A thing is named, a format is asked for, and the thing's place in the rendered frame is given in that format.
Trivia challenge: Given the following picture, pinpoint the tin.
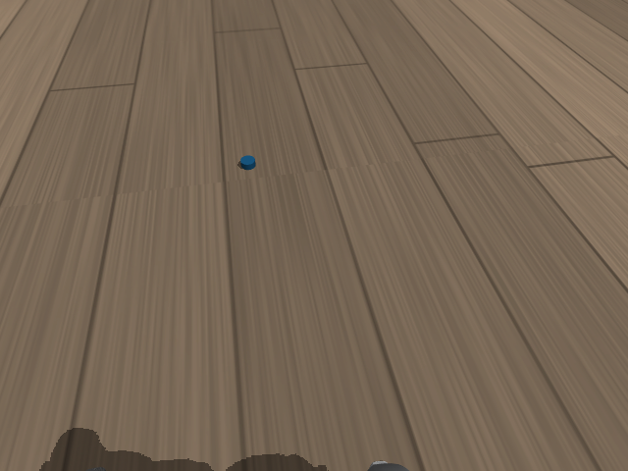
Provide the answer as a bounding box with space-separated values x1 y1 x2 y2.
240 155 256 170

